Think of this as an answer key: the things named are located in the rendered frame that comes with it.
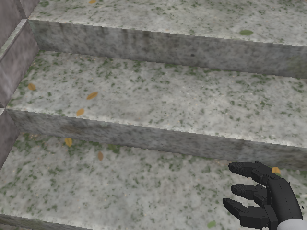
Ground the right robot forearm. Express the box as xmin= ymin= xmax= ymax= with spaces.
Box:
xmin=276 ymin=218 xmax=307 ymax=230

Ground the right robot hand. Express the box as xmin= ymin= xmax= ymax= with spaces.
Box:
xmin=223 ymin=161 xmax=304 ymax=230

